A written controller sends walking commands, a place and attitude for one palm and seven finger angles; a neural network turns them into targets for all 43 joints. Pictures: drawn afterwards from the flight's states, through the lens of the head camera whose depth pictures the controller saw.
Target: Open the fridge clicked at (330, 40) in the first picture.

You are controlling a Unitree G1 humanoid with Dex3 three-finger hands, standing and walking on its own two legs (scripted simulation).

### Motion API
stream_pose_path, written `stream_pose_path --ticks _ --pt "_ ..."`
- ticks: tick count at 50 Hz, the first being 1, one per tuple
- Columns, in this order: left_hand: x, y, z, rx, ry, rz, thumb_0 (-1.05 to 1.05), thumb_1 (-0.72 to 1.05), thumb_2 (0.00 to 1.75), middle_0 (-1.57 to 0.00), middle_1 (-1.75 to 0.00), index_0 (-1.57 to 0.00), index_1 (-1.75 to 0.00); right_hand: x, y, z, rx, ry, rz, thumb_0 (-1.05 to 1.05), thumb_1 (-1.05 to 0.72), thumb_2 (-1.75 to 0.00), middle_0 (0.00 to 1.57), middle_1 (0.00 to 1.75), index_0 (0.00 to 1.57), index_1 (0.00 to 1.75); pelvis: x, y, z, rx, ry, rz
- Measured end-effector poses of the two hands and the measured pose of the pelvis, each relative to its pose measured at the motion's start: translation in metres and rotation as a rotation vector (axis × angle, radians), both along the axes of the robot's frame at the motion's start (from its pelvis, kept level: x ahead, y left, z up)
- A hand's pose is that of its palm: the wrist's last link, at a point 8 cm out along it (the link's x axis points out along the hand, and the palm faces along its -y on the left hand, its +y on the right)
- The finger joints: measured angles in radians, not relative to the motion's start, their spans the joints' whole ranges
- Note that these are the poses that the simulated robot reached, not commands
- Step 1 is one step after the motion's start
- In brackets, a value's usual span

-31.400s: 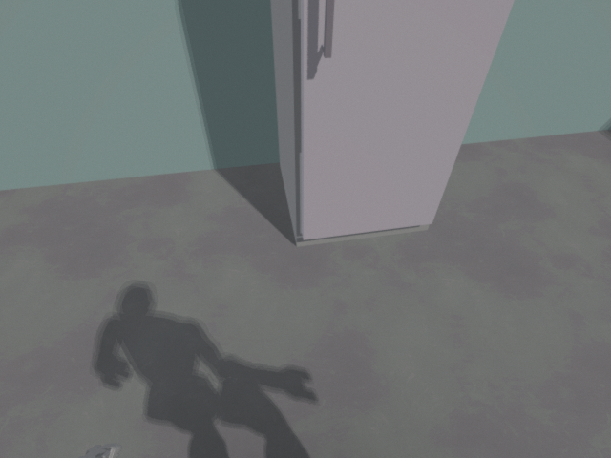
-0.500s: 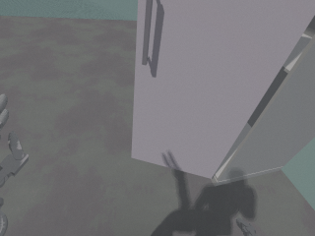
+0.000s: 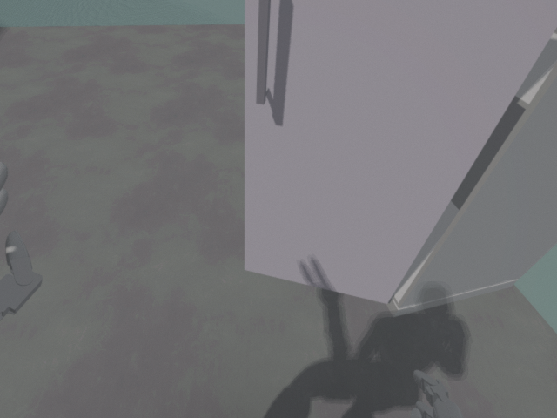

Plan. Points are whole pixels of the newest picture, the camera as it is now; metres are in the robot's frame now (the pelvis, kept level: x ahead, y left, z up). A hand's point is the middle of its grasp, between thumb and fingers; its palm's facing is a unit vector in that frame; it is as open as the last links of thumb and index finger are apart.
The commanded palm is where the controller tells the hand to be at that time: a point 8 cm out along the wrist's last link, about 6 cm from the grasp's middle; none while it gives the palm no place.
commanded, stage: stop stepping back and stand still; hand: left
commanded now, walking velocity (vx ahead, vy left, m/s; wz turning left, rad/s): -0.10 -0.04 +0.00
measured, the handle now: (265, 36) +0.76 +0.07 +0.23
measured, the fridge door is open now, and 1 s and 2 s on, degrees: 61 61 61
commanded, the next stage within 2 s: let the arm hang, fingers relaxed in 0.26 s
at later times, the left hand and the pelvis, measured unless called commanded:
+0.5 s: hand (99, 360) +0.20 +0.26 -0.02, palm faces +0.15 -0.90 -0.41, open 7.4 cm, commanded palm none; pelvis +0.00 +0.01 +0.00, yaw +2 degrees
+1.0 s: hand out of the picture -0.09 +0.23 -0.16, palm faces +0.03 -0.97 -0.24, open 7.3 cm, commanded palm none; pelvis -0.02 +0.03 +0.01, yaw +1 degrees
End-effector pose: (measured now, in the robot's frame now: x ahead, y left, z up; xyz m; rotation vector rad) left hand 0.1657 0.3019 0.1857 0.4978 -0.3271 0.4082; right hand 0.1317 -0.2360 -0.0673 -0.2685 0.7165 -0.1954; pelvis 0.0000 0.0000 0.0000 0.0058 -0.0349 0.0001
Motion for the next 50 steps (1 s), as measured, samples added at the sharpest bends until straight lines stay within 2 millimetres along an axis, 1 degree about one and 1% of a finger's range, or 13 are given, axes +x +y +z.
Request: stream_pose_path --ticks 6,18,20,22,24,26,28,30,32,37,41,45,50 --pt "0.002 -0.009 0.015 0.067 0.042 -0.017 0.01 0.89 0.9 -0.21 -0.3 -0.21 -0.3 0.018 0.012 0.001 0.07 -0.006 0.042 0.01 -0.91 -0.9 0.2 0.3 0.2 0.3 0.011 -0.006 0.008 -0.022 0.037 -0.004" --pt "0.007 -0.007 -0.004 -0.021 0.123 0.011 0.01 0.88 0.9 -0.21 -0.3 -0.21 -0.31 0.041 0.001 0.01 0.036 -0.043 0.021 0.01 -0.91 -0.9 0.2 0.3 0.2 0.3 0.014 -0.003 0.011 -0.021 0.035 -0.008" --pt "0.013 -0.003 -0.028 -0.033 0.207 -0.006 0.01 0.89 0.9 -0.21 -0.3 -0.21 -0.3 0.042 -0.002 0.005 0.048 -0.035 0.058 0.01 -0.91 -0.9 0.2 0.3 0.2 0.3 0.01 0.001 0.008 -0.026 0.042 0.009" --pt "0.021 0.003 -0.079 -0.111 0.414 0.003 0.0 0.89 0.9 -0.21 -0.3 -0.21 -0.3 0.04 -0.006 -0.007 0.052 0.017 0.079 0.01 -0.91 -0.9 0.2 0.3 0.2 0.3 0.005 0.006 0.005 -0.028 0.048 0.02" --pt "0.016 0.001 -0.142 -0.21 0.659 0.025 0.0 0.89 0.9 -0.2 -0.3 -0.2 -0.3 0.033 -0.009 -0.018 0.052 0.074 0.076 0.01 -0.91 -0.9 0.2 0.3 0.2 0.3 0.0 0.009 0.001 -0.025 0.046 0.027" --pt "-0.003 -0.01 -0.203 -0.303 0.897 0.037 0.0 0.9 0.9 -0.2 -0.3 -0.2 -0.3 0.019 -0.011 -0.026 0.051 0.131 0.062 0.01 -0.91 -0.9 0.2 0.3 0.2 0.3 -0.005 0.01 -0.001 -0.022 0.039 0.031" --pt "-0.033 -0.028 -0.254 -0.39 1.107 0.037 0.0 0.9 0.9 -0.2 -0.3 -0.2 -0.3 -0.002 -0.01 -0.032 0.047 0.198 0.041 0.01 -0.91 -0.9 0.2 0.3 0.2 0.3 -0.008 0.01 -0.001 -0.019 0.03 0.033" --pt "-0.07 -0.05 -0.293 -0.474 1.289 0.029 0.0 0.9 0.9 -0.2 -0.3 -0.2 -0.3 -0.027 -0.008 -0.038 0.041 0.283 0.016 0.01 -0.91 -0.9 0.2 0.3 0.2 0.3 -0.011 0.01 -0.001 -0.02 0.022 0.034" --pt "-0.108 -0.069 -0.319 -0.554 1.436 0.031 0.01 0.91 0.9 -0.2 -0.3 -0.2 -0.3 -0.057 -0.006 -0.042 0.037 0.381 -0.01 0.01 -0.91 -0.9 0.2 0.3 0.2 0.3 -0.013 0.011 0.001 -0.024 0.018 0.034" --pt "-0.184 -0.06 -0.334 -0.637 1.614 0.167 -0.01 0.99 0.9 -0.21 -0.3 -0.21 -0.3 -0.128 0.007 -0.05 0.047 0.631 -0.059 0.01 -0.91 -0.9 0.2 0.3 0.2 0.3 -0.018 0.012 0.006 -0.039 0.025 0.044" --pt "-0.231 -0.05 -0.327 -0.648 1.734 0.247 -0.01 0.96 0.9 -0.21 -0.3 -0.2 -0.3 -0.165 0.02 -0.054 0.08 0.743 -0.1 0.01 -0.91 -0.9 0.2 0.3 0.2 0.3 -0.018 0.018 0.009 -0.041 0.027 0.041" --pt "-0.258 -0.04 -0.318 -0.635 1.799 0.302 0.0 0.94 0.9 -0.2 -0.3 -0.2 -0.3 -0.181 0.032 -0.058 0.113 0.776 -0.125 0.01 -0.91 -0.9 0.2 0.3 0.2 0.3 -0.019 0.023 0.011 -0.038 0.023 0.033" --pt "-0.258 -0.029 -0.312 -0.609 1.794 0.319 0.0 0.92 0.9 -0.2 -0.3 -0.2 -0.3 -0.175 0.039 -0.063 0.135 0.746 -0.129 0.01 -0.91 -0.9 0.2 0.3 0.2 0.3 -0.02 0.028 0.012 -0.033 0.017 0.024"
